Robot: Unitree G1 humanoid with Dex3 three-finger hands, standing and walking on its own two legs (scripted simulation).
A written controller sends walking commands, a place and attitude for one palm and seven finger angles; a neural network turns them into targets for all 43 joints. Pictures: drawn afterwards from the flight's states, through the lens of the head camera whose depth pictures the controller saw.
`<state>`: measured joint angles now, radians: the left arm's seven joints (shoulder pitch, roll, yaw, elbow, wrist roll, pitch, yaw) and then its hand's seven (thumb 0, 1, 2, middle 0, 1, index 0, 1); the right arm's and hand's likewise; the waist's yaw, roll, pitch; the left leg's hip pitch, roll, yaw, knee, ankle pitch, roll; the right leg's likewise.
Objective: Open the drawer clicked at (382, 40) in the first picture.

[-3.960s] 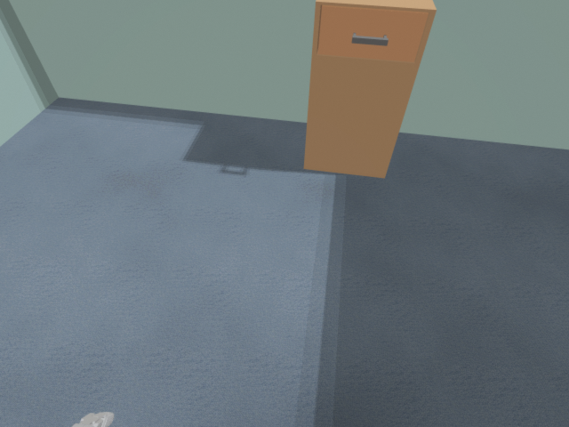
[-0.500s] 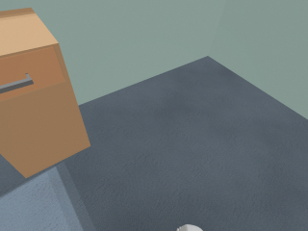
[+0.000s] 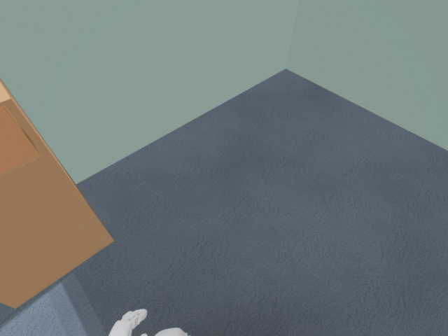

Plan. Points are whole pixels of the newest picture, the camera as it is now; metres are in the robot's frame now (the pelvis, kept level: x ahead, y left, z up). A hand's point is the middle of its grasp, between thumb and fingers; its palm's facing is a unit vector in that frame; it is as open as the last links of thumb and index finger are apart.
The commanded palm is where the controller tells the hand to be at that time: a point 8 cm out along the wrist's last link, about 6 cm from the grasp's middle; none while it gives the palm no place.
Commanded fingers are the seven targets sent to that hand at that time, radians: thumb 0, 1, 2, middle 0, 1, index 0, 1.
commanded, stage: turn to face it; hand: left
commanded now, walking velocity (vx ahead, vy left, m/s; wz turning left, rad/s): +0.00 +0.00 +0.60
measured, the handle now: out of the picture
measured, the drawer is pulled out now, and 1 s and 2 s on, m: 0.00 0.00 0.00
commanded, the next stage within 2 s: take the last steps up to it in 1.00 s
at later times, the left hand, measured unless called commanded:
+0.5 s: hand out of the picture +0.01 +0.28 -0.16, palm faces +0.32 -0.90 -0.28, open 7.4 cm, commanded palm none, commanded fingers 0.00 0.90 0.90 -0.20 -0.30 -0.20 -0.30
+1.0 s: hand out of the picture -0.08 +0.17 -0.15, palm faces +0.57 -0.79 -0.24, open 7.4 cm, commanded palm none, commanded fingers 0.00 0.90 0.90 -0.20 -0.30 -0.20 -0.30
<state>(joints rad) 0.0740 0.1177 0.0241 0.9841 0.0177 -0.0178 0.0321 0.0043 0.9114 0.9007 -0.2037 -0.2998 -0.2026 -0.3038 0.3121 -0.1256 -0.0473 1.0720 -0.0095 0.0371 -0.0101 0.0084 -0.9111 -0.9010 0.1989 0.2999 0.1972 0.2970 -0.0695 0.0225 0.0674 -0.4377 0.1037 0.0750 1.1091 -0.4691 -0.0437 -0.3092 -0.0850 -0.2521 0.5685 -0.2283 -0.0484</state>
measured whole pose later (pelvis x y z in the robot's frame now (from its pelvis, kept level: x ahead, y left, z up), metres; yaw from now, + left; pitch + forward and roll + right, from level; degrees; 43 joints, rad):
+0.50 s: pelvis +0.00 +0.04 +0.01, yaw +16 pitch +1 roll -2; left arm 0.20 0.28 0.10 0.94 0.01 0.07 0.02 0.01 0.91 0.90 -0.20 -0.30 -0.20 -0.30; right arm 0.21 -0.21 -0.06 0.91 -0.02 0.02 0.01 0.01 -0.91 -0.90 0.20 0.30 0.20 0.30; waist -0.02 0.00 0.06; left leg -0.34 -0.02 0.01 0.47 -0.15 0.07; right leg -0.45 -0.07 -0.02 0.99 -0.40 0.10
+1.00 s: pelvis -0.02 -0.01 +0.01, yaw +35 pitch +0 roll +1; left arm 0.25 0.18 0.03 0.92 0.03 0.01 0.02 0.01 0.91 0.90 -0.21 -0.30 -0.21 -0.30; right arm 0.15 -0.25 -0.08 0.94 -0.01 0.08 0.02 0.01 -0.91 -0.90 0.20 0.30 0.20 0.30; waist 0.01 -0.01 0.08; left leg -0.37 0.03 0.03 0.83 -0.45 -0.06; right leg -0.22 -0.14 -0.17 0.55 -0.31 0.03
